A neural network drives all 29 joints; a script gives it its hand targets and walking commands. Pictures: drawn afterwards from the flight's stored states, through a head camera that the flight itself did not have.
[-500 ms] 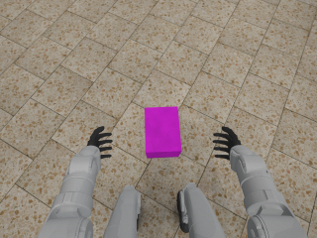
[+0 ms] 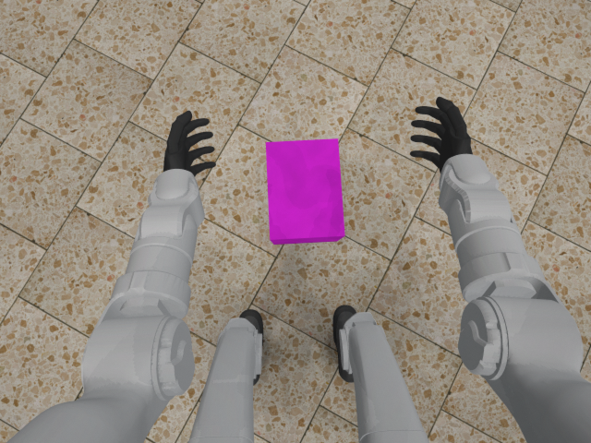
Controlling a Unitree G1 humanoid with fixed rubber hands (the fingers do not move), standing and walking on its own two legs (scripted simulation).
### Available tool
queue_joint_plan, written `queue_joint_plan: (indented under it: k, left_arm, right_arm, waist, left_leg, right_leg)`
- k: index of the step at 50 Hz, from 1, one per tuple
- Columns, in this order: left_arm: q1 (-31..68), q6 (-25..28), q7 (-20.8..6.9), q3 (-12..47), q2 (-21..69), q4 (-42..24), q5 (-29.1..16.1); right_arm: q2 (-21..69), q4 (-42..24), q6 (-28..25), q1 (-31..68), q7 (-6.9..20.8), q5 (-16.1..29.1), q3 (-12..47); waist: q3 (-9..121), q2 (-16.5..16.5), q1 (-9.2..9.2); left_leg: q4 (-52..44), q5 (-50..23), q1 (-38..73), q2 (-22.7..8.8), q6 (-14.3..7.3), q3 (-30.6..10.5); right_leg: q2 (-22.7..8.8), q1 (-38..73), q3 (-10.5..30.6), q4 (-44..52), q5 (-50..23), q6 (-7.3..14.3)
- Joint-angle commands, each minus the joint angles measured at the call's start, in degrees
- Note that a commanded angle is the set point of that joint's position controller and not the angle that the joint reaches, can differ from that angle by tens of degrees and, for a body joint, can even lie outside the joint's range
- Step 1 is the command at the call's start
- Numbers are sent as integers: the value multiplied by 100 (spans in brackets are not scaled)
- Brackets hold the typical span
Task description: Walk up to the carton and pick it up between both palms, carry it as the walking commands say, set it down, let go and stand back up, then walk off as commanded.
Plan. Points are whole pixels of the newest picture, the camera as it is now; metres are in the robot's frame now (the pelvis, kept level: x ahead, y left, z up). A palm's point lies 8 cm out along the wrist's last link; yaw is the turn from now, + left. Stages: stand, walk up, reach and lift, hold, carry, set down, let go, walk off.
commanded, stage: reach and lift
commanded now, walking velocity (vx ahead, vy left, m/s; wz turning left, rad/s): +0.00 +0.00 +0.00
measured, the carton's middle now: (303, 195) +0.51 -0.02 -0.59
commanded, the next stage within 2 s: none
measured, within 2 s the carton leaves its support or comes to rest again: neither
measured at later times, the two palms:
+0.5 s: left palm (193, 141) +0.51 +0.15 -0.15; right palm (437, 132) +0.51 -0.21 -0.15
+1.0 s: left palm (217, 172) +0.50 +0.15 -0.31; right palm (405, 164) +0.50 -0.21 -0.31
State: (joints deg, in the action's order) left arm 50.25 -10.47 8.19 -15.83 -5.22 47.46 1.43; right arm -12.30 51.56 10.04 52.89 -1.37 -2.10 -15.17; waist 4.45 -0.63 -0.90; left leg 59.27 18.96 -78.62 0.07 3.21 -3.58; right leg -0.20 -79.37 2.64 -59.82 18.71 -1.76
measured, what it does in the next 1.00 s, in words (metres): lowers itself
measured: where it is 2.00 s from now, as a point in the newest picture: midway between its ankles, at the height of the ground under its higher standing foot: (299, 359)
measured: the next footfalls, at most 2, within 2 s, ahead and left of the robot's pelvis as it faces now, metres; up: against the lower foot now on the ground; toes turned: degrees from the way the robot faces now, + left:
none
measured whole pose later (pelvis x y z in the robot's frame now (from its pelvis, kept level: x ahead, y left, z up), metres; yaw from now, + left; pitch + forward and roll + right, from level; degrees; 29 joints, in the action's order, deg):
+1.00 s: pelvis -0.03 +0.00 -0.17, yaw +1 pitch +51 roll +2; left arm 70.7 -8.8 7.9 -16.5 -11.4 49.4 -0.9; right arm -18.9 54.6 8.1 72.9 -1.7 0.1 -15.7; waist 1.0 -0.2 -1.0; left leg 98.0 29.6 -119.4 3.2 5.7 -5.1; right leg 2.7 -121.0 5.0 -99.0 28.9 -3.0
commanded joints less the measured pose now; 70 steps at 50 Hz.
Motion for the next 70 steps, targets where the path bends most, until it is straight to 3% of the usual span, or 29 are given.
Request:
queue_joint_plan:
  k: [1,6,9,10,11,12,13,16,18,19,20,21,22,24,25,26,29,32,36,37,39,40,44,45,46,51,57,66,70]
  left_arm:
    - [1565,352,-73,-122,-409,-567,104]
    - [1985,415,-122,-278,-608,-541,246]
    - [2067,456,-190,-383,-473,-711,422]
    - [2193,472,-203,-449,-616,-710,418]
    - [2137,537,-222,-455,-600,-809,375]
    - [2021,517,-256,-402,-559,-832,425]
    - [2114,534,-298,-555,-616,-882,463]
    - [1874,544,-344,-622,-313,-874,565]
    - [1777,531,-346,-568,-291,-1061,637]
    - [2016,470,-382,-514,-335,-994,670]
    - [1897,455,-409,-565,-174,-1012,691]
    - [1884,464,-409,-541,-173,-976,734]
    - [1901,486,-388,-618,-279,-895,824]
    - [1771,468,-395,-777,-238,-710,925]
    - [1870,457,-381,-662,-237,-660,845]
    - [2014,495,-365,-746,-204,-603,787]
    - [1984,546,-286,-691,-314,-608,756]
    - [2312,514,-217,-619,-482,-495,564]
    - [2752,444,-87,-441,-804,-771,287]
    - [2572,432,-83,-387,-794,-532,234]
    - [3001,351,11,-219,-966,-1182,74]
    - [3134,299,51,-104,-1041,-1173,-79]
    - [3106,210,26,48,-1016,-788,-248]
    - [3228,195,17,64,-981,-591,-319]
    - [3153,235,-5,217,-866,-862,-332]
    - [3362,356,-82,-128,-1197,190,-185]
    - [4008,521,-2,-38,-1498,130,-273]
    - [4105,677,-22,66,-1648,627,-567]
    - [4285,721,-71,283,-1611,835,-822]
  right_arm:
    - [-395,-532,-337,1629,26,-46,-161]
    - [-550,-294,-413,1885,139,-296,-533]
    - [-533,-679,-495,2181,187,-221,-559]
    - [-679,-618,-507,2123,173,-338,-678]
    - [-476,-742,-534,2129,181,-338,-544]
    - [-631,-895,-561,1955,205,-467,-672]
    - [-580,-922,-537,2219,254,-458,-748]
    - [-591,-1197,-588,2018,301,-545,-844]
    - [-474,-1151,-536,1913,412,-559,-884]
    - [-542,-700,-479,1762,468,-700,-1077]
    - [-307,-926,-502,1821,519,-582,-920]
    - [-471,-943,-528,1758,494,-614,-925]
    - [-608,-794,-553,1747,477,-745,-1166]
    - [-346,-569,-543,1712,498,-770,-1085]
    - [-450,-511,-588,1775,452,-780,-1167]
    - [-448,-581,-577,1950,446,-745,-1040]
    - [-431,-531,-626,1959,342,-628,-992]
    - [-621,-606,-562,2455,252,-434,-848]
    - [-1001,-741,-477,2820,93,-252,-640]
    - [-899,-696,-456,2804,89,-146,-461]
    - [-1180,-1314,-405,3196,19,64,-361]
    - [-1369,-1112,-351,3346,-7,5,-380]
    - [-1281,-957,-257,3207,-71,224,-99]
    - [-1343,-252,-210,3182,-38,130,-196]
    - [-1203,-719,-289,3213,-18,318,29]
    - [-1174,59,-403,3453,-73,278,10]
    - [-1430,179,-485,3962,-143,433,14]
    - [-1459,318,-648,4196,-282,737,548]
    - [-1554,319,-745,4345,-328,772,519]
  waist:
    - [4458,161,-31]
    - [5071,188,-190]
    - [5577,-130,12]
    - [5792,4,-146]
    - [5809,110,-28]
    - [5801,159,-287]
    - [5837,222,-30]
    - [5940,187,-50]
    - [5941,-30,28]
    - [5664,98,-245]
    - [5446,150,-211]
    - [5462,-272,-3]
    - [4974,-181,-242]
    - [4808,-2,-12]
    - [4498,75,-220]
    - [4569,39,-52]
    - [4914,7,-128]
    - [5277,30,59]
    - [6019,57,-124]
    - [5879,84,-24]
    - [7068,149,-2]
    - [6833,338,-200]
    - [6644,173,-159]
    - [5926,119,-164]
    - [6343,174,-105]
    - [5110,187,-58]
    - [5166,-64,-61]
    - [5401,405,-23]
    - [4881,402,-317]
  left_leg:
    - [-271,-1624,1768,614,100,714]
    - [-112,-2032,2019,601,174,610]
    - [-31,-2515,2280,648,138,684]
    - [35,-2577,2041,628,170,636]
    - [-78,-2713,1908,656,153,708]
    - [-123,-2687,1654,681,175,761]
    - [-158,-2685,1316,684,169,681]
    - [15,-3155,1182,697,205,720]
    - [-25,-3339,1739,666,197,692]
    - [68,-3012,1607,574,199,631]
    - [103,-2993,1582,586,222,622]
    - [177,-2716,1597,605,199,771]
    - [335,-2643,1271,563,202,688]
    - [575,-2173,748,606,228,753]
    - [606,-1823,541,569,203,700]
    - [809,-1892,448,617,224,745]
    - [1283,-1690,132,632,166,836]
    - [1691,-1654,-114,630,177,839]
    - [2196,-1559,-321,668,241,925]
    - [2320,-1202,-326,636,194,963]
    - [2621,-1547,121,658,148,1020]
    - [2624,-1491,-193,655,183,940]
    - [2988,-1066,-392,620,212,1071]
    - [3026,-712,-866,579,198,1035]
    - [3108,-1046,-570,580,183,1057]
    - [3599,-119,-1716,494,169,1060]
    - [4117,-222,-1549,413,170,1031]
    - [4906,-587,-2015,438,142,1068]
    - [5143,-482,-2246,381,96,916]
  right_leg:
    - [466,2625,-488,329,-2195,-107]
    - [532,2688,-501,231,-2573,-80]
    - [529,2719,-461,143,-3016,-96]
    - [528,3062,-477,58,-3304,-80]
    - [500,3493,-389,121,-3699,-34]
    - [533,3420,-441,52,-3908,-101]
    - [480,3508,-347,-5,-3927,-65]
    - [509,3428,-329,-133,-4645,-108]
    - [521,2825,-430,-75,-4138,-98]
    - [545,2373,-539,-128,-3613,-112]
    - [559,2165,-615,-66,-3553,-99]
    - [534,2040,-485,-74,-3114,-101]
    - [582,1476,-578,-200,-3013,-132]
    - [575,1317,-487,-525,-2666,-156]
    - [585,1077,-573,-570,-2184,-147]
    - [556,1137,-537,-713,-2306,-116]
    - [558,826,-549,-1195,-2260,-156]
    - [523,635,-565,-1735,-2130,-191]
    - [505,752,-585,-2206,-2242,-172]
    - [492,298,-643,-2248,-1684,-219]
    - [520,652,-702,-2572,-2076,-259]
    - [538,582,-744,-2705,-2035,-264]
    - [515,215,-780,-2874,-1644,-243]
    - [458,-125,-652,-3036,-1246,-193]
    - [491,60,-734,-3016,-1568,-239]
    - [410,-832,-632,-3382,-744,-265]
    - [341,-1139,-637,-3954,-645,-241]
    - [285,-651,-556,-4708,-1189,-246]
    - [276,-971,-558,-4835,-1097,-215]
